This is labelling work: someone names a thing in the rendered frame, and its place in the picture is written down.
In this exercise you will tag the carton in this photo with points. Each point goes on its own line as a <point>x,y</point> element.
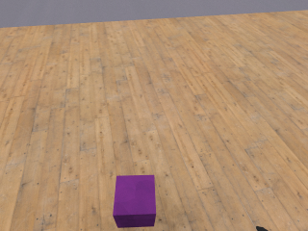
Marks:
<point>135,201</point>

